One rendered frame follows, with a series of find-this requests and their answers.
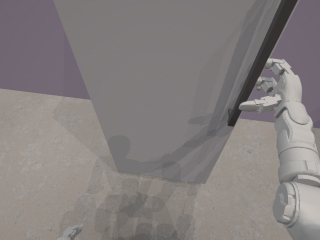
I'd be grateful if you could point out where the robot right upper arm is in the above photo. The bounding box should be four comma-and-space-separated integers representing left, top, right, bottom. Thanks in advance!
272, 181, 320, 240

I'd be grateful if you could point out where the right robot hand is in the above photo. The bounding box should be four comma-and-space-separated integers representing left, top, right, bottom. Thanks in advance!
239, 58, 302, 114

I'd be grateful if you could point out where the left robot hand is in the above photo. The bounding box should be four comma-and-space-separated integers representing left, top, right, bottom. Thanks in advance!
57, 223, 84, 240

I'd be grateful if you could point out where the handle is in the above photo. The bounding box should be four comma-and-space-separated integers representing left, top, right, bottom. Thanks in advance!
227, 0, 298, 127

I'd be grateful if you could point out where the right robot forearm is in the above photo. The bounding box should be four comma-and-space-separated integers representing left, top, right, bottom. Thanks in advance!
274, 101, 320, 188

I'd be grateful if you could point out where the fridge door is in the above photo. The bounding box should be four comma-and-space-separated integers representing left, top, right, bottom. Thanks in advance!
53, 0, 299, 184

